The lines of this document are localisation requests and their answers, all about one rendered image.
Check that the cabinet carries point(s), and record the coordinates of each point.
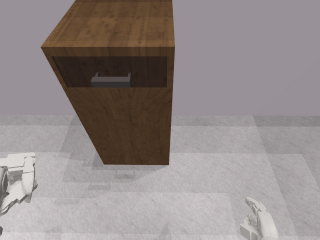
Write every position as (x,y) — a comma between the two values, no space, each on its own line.
(127,125)

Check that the handle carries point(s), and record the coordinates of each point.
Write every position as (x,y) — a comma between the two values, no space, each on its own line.
(111,81)

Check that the drawer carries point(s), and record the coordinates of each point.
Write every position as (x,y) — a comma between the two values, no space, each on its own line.
(146,71)

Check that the right robot hand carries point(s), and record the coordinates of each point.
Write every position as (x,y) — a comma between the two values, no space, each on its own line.
(261,226)

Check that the left robot hand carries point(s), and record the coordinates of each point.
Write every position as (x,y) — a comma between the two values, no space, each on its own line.
(17,169)

